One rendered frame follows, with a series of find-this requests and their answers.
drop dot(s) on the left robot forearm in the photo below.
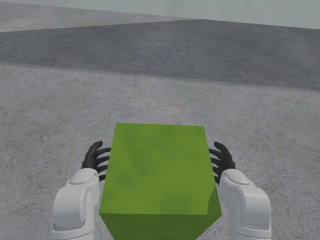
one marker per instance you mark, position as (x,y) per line
(73,207)

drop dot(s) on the right robot hand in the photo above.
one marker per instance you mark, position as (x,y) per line
(225,162)

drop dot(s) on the right robot forearm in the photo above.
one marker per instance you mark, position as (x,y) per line
(249,208)

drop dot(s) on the carton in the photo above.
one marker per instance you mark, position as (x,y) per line
(159,183)

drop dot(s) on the left robot hand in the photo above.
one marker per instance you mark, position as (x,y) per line
(91,161)

